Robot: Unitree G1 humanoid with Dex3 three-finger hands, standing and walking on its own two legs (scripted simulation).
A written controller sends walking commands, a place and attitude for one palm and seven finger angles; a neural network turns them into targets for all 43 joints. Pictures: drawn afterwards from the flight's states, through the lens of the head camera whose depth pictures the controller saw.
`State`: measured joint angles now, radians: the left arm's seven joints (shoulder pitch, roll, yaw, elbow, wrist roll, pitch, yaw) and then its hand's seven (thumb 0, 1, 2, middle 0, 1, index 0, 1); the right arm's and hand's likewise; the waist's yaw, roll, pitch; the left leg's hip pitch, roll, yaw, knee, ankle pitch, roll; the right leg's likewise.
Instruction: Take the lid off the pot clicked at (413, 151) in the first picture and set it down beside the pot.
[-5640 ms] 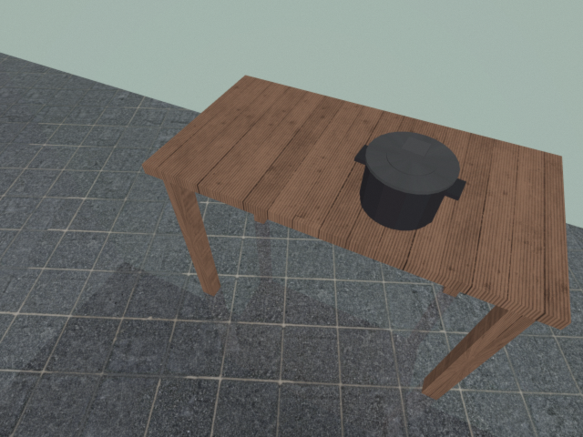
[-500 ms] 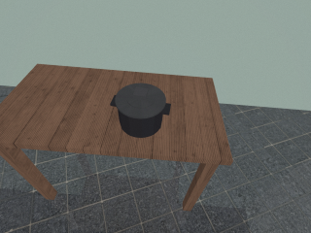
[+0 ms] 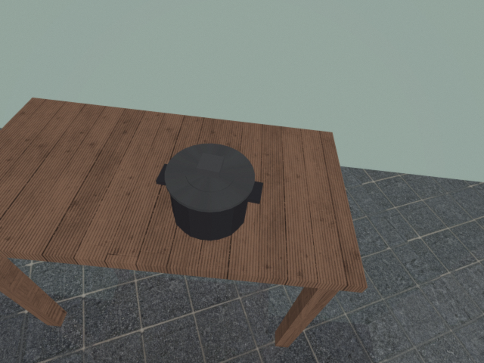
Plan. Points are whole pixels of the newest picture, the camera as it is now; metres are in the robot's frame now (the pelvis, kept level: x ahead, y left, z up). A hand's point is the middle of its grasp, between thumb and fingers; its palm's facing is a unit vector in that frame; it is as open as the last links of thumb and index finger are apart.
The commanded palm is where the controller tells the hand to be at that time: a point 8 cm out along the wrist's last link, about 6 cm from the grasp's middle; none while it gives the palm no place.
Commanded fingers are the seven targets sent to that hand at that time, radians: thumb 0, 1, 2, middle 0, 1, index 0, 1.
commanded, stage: come to a stop and stand still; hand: left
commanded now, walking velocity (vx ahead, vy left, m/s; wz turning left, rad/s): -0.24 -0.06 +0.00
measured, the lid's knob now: (210, 165) +0.47 +0.09 +0.05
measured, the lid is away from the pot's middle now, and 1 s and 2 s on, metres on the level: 0.00 0.00 0.00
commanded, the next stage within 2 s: look again from close up in 1.20 s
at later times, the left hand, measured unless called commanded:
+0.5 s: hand out of the picture +0.07 +0.16 -0.18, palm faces +0.07 -0.98 -0.19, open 7.4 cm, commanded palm none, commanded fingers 0.00 0.90 0.90 -0.20 -0.30 -0.20 -0.30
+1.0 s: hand out of the picture -0.01 +0.13 -0.17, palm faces +0.08 -0.99 -0.15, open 7.4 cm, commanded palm none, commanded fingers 0.00 0.90 0.90 -0.20 -0.30 -0.20 -0.30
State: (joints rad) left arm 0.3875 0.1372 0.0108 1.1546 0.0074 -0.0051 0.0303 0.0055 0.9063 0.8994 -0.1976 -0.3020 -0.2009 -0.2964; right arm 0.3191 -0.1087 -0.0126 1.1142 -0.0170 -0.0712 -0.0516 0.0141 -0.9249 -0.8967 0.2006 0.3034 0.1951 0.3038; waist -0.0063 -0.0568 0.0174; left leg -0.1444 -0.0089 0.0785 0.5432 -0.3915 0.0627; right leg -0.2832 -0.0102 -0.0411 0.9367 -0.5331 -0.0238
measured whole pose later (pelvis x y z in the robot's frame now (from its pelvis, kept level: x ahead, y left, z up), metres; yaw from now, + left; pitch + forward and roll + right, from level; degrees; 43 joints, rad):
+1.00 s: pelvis +0.04 -0.02 +0.01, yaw +2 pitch -1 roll -1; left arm 0.37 0.13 -0.01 1.13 0.01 -0.01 0.04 0.00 0.91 0.90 -0.20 -0.30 -0.20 -0.30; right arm 0.40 -0.07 0.01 1.15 0.00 -0.02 -0.03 0.01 -0.91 -0.90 0.20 0.30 0.20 0.30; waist 0.01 -0.01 0.04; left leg -0.04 0.02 0.08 0.43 -0.38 0.01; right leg -0.27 -0.05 -0.04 0.46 -0.17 0.03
